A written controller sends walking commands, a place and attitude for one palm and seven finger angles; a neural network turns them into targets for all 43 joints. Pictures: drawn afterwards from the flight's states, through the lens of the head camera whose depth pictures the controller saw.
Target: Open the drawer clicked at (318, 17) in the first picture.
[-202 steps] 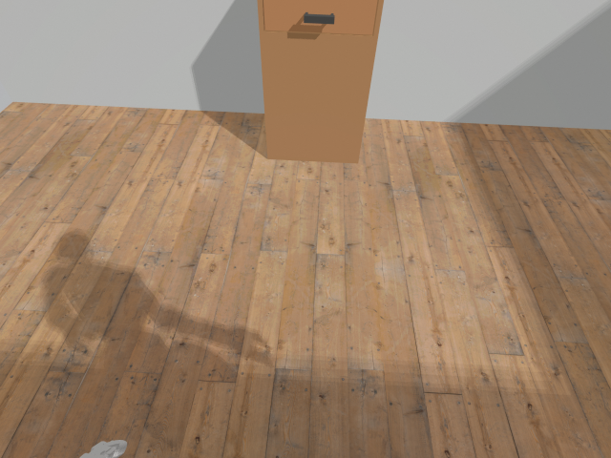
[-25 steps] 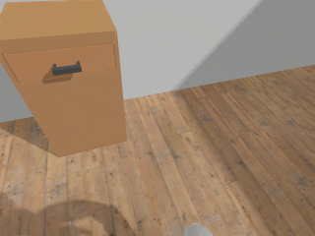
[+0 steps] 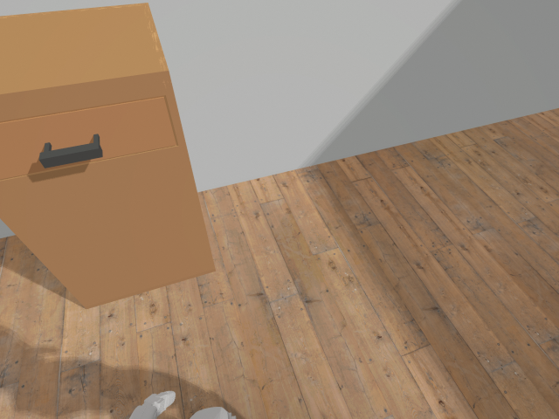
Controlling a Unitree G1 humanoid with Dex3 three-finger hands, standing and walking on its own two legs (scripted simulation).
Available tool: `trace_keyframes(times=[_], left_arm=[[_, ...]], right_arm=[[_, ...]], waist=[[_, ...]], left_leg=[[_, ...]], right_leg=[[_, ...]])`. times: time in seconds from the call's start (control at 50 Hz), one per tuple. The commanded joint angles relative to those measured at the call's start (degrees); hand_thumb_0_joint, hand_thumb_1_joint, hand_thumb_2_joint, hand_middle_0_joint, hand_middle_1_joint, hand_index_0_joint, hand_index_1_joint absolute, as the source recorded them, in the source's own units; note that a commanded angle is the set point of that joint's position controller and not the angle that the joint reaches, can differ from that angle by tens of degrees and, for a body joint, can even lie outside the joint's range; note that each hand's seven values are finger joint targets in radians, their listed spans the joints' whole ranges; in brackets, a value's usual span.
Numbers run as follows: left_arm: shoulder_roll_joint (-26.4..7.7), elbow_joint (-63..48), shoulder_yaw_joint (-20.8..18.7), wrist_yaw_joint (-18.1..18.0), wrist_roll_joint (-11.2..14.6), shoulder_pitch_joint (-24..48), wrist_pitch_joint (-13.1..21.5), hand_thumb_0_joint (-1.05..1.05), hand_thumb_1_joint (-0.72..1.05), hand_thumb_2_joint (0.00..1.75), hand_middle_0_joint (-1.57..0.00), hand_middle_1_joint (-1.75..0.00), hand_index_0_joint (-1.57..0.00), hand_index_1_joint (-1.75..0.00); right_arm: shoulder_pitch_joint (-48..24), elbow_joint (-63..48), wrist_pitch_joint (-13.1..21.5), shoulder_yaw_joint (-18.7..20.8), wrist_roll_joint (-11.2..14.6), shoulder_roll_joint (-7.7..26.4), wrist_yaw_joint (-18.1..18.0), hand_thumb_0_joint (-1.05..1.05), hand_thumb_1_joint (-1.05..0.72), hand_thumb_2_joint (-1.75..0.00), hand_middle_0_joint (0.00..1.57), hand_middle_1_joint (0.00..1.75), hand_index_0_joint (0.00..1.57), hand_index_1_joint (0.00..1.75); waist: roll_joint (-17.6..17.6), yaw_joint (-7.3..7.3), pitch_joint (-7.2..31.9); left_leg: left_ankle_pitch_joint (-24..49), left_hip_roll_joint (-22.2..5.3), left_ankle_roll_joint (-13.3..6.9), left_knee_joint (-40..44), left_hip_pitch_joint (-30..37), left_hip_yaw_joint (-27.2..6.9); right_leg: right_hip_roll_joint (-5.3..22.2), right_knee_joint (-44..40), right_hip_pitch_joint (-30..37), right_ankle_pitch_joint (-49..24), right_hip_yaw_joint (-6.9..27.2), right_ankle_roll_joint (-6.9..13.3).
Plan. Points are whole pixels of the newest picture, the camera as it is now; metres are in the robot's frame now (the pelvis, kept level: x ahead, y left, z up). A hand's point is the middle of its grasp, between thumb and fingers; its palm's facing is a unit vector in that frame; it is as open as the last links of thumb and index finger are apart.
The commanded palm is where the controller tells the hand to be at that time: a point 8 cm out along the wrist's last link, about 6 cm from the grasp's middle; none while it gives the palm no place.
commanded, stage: turn to face it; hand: left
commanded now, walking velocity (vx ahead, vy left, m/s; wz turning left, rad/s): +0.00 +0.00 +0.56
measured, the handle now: (72, 148) +0.67 +0.48 -0.03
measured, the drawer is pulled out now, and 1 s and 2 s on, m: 0.00 0.00 0.00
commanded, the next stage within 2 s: take the last steps up to it in 0.62 s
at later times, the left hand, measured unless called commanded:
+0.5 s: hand out of the picture +0.01 +0.26 -0.16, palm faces +0.24 -0.93 -0.27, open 7.4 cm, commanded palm none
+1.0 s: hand out of the picture -0.05 +0.15 -0.14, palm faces +0.41 -0.88 -0.24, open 7.3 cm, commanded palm none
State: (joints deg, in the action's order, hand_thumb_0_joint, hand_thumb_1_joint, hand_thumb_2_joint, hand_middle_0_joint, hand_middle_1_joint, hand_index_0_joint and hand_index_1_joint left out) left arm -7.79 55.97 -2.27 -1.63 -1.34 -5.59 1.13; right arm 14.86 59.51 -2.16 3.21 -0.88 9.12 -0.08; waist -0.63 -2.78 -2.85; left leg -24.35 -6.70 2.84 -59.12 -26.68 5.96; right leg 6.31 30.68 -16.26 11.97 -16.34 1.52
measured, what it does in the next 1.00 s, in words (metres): steps on the spot, turning left: left foot, then right foot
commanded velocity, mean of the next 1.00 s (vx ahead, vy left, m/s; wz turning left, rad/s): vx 0.09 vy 0.01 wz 0.26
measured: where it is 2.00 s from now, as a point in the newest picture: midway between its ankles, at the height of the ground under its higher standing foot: (246, 410)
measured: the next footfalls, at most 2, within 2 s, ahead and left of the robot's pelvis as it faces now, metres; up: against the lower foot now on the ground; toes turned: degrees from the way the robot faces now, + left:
left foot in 0.12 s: +0.09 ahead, +0.13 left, +0.00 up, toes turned +14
right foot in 0.68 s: +0.07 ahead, -0.11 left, +0.00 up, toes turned +11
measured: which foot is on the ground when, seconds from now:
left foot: up 0.00-0.10, down 0.12-0.68, up 0.70-1.00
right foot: down 0.00-0.12, up 0.14-0.66, down 0.68-1.00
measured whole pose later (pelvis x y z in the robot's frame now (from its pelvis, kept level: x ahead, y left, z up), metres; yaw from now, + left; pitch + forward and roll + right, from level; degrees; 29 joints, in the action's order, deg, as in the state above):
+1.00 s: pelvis +0.01 -0.03 +0.02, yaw +21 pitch +0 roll +2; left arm -8.2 58.7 -1.8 -0.7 -1.6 -19.2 2.5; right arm 14.9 60.2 -3.3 4.5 -1.9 13.2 1.5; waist -1.5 1.3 -0.3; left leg -19.0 -4.5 2.4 -51.4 -22.3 1.9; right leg 3.7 21.7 -7.8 13.6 -9.3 1.8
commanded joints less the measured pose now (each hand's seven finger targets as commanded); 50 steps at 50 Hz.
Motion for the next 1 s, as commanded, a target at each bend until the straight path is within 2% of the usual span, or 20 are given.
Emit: trace_keyframes(times=[0.0, 0.06, 0.08, 0.1, 0.12, 0.14, 0.2, 0.24, 0.46, 0.56, 0.6, 0.62, 0.64, 0.66, 0.68, 0.7, 0.74, 0.78, 0.9, 0.98], left_arm=[[-11.47, -3.02, -3.16, -0.66, -0.49, -2.64, -0.93, 0.00, 0.90, 0.90, -0.20, -0.30, -0.20, -0.30], [-12.08, -3.67, -3.52, -0.45, -0.10, -2.84, -1.69, 0.00, 0.90, 0.90, -0.20, -0.30, -0.20, -0.30], [-10.87, -4.39, -3.29, -0.21, 0.44, -2.88, -2.24, 0.00, 0.90, 0.90, -0.20, -0.30, -0.20, -0.30], [-7.38, -6.24, -2.89, 0.32, 0.92, -3.55, -2.75, 0.00, 0.90, 0.90, -0.20, -0.30, -0.20, -0.30], [-7.15, -8.56, -2.37, 0.45, 0.40, 0.60, -2.97, 0.00, 0.90, 0.90, -0.20, -0.30, -0.20, -0.30], [-8.08, -8.89, -2.51, 0.70, 0.11, 0.99, -2.99, 0.00, 0.90, 0.90, -0.20, -0.30, -0.20, -0.30], [-9.02, -5.65, -3.45, 1.09, -0.17, -2.71, -2.89, 0.00, 0.90, 0.90, -0.20, -0.30, -0.20, -0.30], [-9.15, -4.13, -3.31, 1.20, 0.08, -5.35, -2.77, 0.00, 0.90, 0.90, -0.20, -0.30, -0.20, -0.30], [-9.00, -3.95, -2.22, 0.12, 0.53, -4.67, -3.32, 0.00, 0.90, 0.90, -0.20, -0.30, -0.20, -0.30], [-7.94, -2.72, -1.63, -0.23, 0.96, -8.77, -2.84, 0.00, 0.90, 0.90, -0.20, -0.30, -0.20, -0.30], [-7.83, -1.69, -1.62, -0.38, 0.94, -12.06, -2.37, 0.00, 0.90, 0.90, -0.20, -0.30, -0.20, -0.30], [-8.50, -1.20, -1.75, -0.57, 0.78, -13.73, -1.94, 0.00, 0.90, 0.90, -0.20, -0.30, -0.20, -0.30], [-12.05, -1.48, -2.22, -0.91, 0.10, -13.78, -1.32, 0.00, 0.90, 0.90, -0.20, -0.30, -0.20, -0.30], [-16.52, -2.72, -3.03, -1.05, -0.42, -12.56, -1.06, 0.00, 0.90, 0.90, -0.20, -0.30, -0.20, -0.30], [-16.82, -4.16, -2.81, -1.07, -0.05, -10.45, -1.28, 0.00, 0.90, 0.90, -0.20, -0.30, -0.20, -0.30], [-14.04, -4.58, -2.46, -1.23, 0.08, -6.93, -1.06, 0.00, 0.90, 0.90, -0.20, -0.30, -0.20, -0.30], [-11.31, -4.40, -1.75, -0.86, 0.38, -4.81, -0.79, 0.00, 0.90, 0.90, -0.20, -0.30, -0.20, -0.30], [-10.02, -3.34, -1.69, -0.37, 0.32, -7.78, 0.37, 0.00, 0.90, 0.90, -0.20, -0.30, -0.20, -0.30], [-10.25, 0.89, -1.79, 0.26, -0.19, -17.39, 1.83, 0.00, 0.90, 0.90, -0.20, -0.30, -0.20, -0.30], [-11.30, 3.05, -1.94, 0.67, -0.69, -19.56, 2.11, 0.00, 0.90, 0.90, -0.20, -0.30, -0.20, -0.30]], right_arm=[[3.00, -4.10, 0.06, 0.70, -0.22, 2.36, 0.84, 0.00, -0.90, -0.90, 0.20, 0.30, 0.20, 0.30], [4.12, -5.51, 0.54, 1.24, -0.41, 4.57, 0.96, 0.00, -0.90, -0.90, 0.20, 0.30, 0.20, 0.30], [6.43, -5.10, 0.92, 1.77, -0.64, 6.94, 1.05, 0.00, -0.90, -0.90, 0.20, 0.30, 0.20, 0.30], [8.09, -5.88, 1.48, 3.02, -1.07, 12.90, 0.71, 0.00, -0.90, -0.90, 0.20, 0.30, 0.20, 0.30], [8.49, -6.35, 1.44, 3.58, -1.37, 16.29, 0.04, 0.00, -0.90, -0.90, 0.20, 0.30, 0.20, 0.30], [6.42, -6.72, 1.60, 3.42, -1.10, 15.99, -0.16, 0.00, -0.90, -0.90, 0.20, 0.30, 0.20, 0.30], [-2.01, -9.12, 2.25, 2.06, -0.66, 12.25, -1.01, 0.00, -0.90, -0.90, 0.20, 0.30, 0.20, 0.30], [-2.27, -9.40, 2.77, 1.89, -0.20, 11.73, -1.26, 0.00, -0.90, -0.90, 0.20, 0.30, 0.20, 0.30], [1.48, -6.67, 1.64, 2.10, -0.39, 12.13, -1.03, 0.00, -0.90, -0.90, 0.20, 0.30, 0.20, 0.30], [-1.70, -6.61, 0.89, 2.32, -0.57, 12.69, -0.62, 0.00, -0.90, -0.90, 0.20, 0.30, 0.20, 0.30], [-3.06, -6.73, 0.70, 2.36, -0.26, 12.37, -0.40, 0.00, -0.90, -0.90, 0.20, 0.30, 0.20, 0.30], [-3.36, -6.90, 0.67, 2.26, 0.11, 11.17, -0.22, 0.00, -0.90, -0.90, 0.20, 0.30, 0.20, 0.30], [-2.93, -7.08, 0.58, 1.95, 0.65, 8.46, 0.14, 0.00, -0.90, -0.90, 0.20, 0.30, 0.20, 0.30], [-3.68, -8.83, 0.44, 1.29, 0.64, 5.33, 0.19, 0.00, -0.90, -0.90, 0.20, 0.30, 0.20, 0.30], [-5.19, -8.97, -0.14, 2.24, 0.15, 8.37, 0.20, 0.00, -0.90, -0.90, 0.20, 0.30, 0.20, 0.30], [-4.42, -7.50, -0.92, 2.42, -0.32, 8.33, 0.31, 0.00, -0.90, -0.90, 0.20, 0.30, 0.20, 0.30], [-0.99, -5.16, -1.24, 2.30, -0.61, 7.46, 0.75, 0.00, -0.90, -0.90, 0.20, 0.30, 0.20, 0.30], [0.03, -4.26, -0.63, 2.11, -0.88, 6.95, 1.01, 0.00, -0.90, -0.90, 0.20, 0.30, 0.20, 0.30], [-5.90, -5.55, 0.83, 1.58, -1.04, 6.22, 1.63, 0.00, -0.90, -0.90, 0.20, 0.30, 0.20, 0.30], [-7.48, -5.68, 1.84, 0.88, -0.63, 5.06, 1.79, 0.00, -0.90, -0.90, 0.20, 0.30, 0.20, 0.30]], waist=[[9.88, 2.04, 1.35], [4.70, 0.76, 2.91], [-3.59, -0.41, 2.81], [-21.60, -1.17, 1.67], [-22.00, -2.79, 0.98], [-14.67, -1.18, 2.00], [-10.76, 2.01, 3.69], [-5.81, 2.46, 6.50], [-6.63, 0.18, 5.47], [-7.67, 1.96, 5.30], [-6.51, 3.47, 5.38], [-3.98, 4.32, 5.60], [4.83, 4.32, 4.90], [17.68, 4.37, 2.04], [12.79, 4.78, 1.55], [11.41, 2.75, -1.08], [9.16, 0.86, -3.10], [7.89, 1.80, -2.39], [7.79, 6.21, -2.91], [10.04, 6.93, -2.39]], left_leg=[[0.23, -0.47, -0.07, 9.00, 3.42, 0.39], [7.17, 1.06, -0.44, 22.06, 10.02, 1.60], [11.48, -0.31, -1.34, 30.81, 13.40, -2.44], [20.22, -12.56, -6.87, 40.80, 15.14, -23.08], [23.22, -19.07, -13.20, 45.69, 12.84, -32.01], [16.54, -18.43, -13.66, 46.06, 11.74, -29.89], [17.08, -9.96, -9.13, 43.53, 14.37, -19.39], [24.55, -7.80, -9.02, 42.40, 18.62, -15.88], [24.37, -8.83, -13.21, 43.19, 21.82, -20.55], [21.43, -7.41, -12.55, 42.06, 14.87, -21.89], [16.75, -4.85, -10.32, 40.51, 10.51, -20.57], [13.49, -2.62, -8.15, 37.91, 6.92, -18.82], [7.92, 2.48, -4.68, 29.69, 0.34, -13.91], [-2.58, 9.20, -1.31, 17.98, -5.43, -6.25], [-6.35, 7.64, -1.69, 7.36, -2.31, -8.41], [-2.85, 6.52, -1.93, 1.75, -2.14, -10.60], [3.10, 5.34, -1.24, -4.12, -3.13, -8.42], [6.80, 4.43, -0.33, -4.89, -5.06, -6.88], [6.40, 1.75, -0.09, 5.12, -7.80, -4.69], [2.93, 2.06, -1.13, 15.30, -4.03, -2.54]], right_leg=[[16.38, -12.68, -0.66, -0.26, 7.71, 4.57], [15.04, -3.92, -1.32, 2.29, 5.20, 2.12], [11.48, 4.26, -4.67, 6.14, 3.18, -0.30], [3.02, 17.99, -15.24, 19.67, 1.52, -5.33], [-0.32, 30.11, -18.35, 25.81, 8.23, -5.73], [1.38, 34.27, -17.77, 20.92, 12.87, -4.84], [0.81, 38.86, -19.30, 9.34, 15.39, -5.63], [0.25, 37.86, -18.36, 6.07, 15.34, -6.36], [-1.63, 21.68, -12.29, 13.42, 15.39, -6.54], [-3.84, 8.83, -1.76, 11.87, 14.28, -4.97], [-4.42, -0.48, 5.05, 4.76, 13.18, -4.51], [-3.20, -8.25, 10.31, 0.60, 13.82, -4.12], [4.84, -14.96, 13.93, 4.18, 22.78, -1.53], [17.37, -19.19, 10.82, 3.45, 35.61, 4.39], [20.72, -19.78, 2.21, 2.87, 34.74, 8.12], [16.39, -20.29, -2.12, 5.46, 30.68, 7.27], [11.63, -20.74, -1.55, 9.45, 25.36, 4.09], [10.24, -20.24, 3.52, 8.27, 22.03, 3.22], [12.40, -22.46, 11.86, 14.07, 24.48, 5.16], [12.90, -22.41, 13.29, 12.33, 23.87, 6.77]])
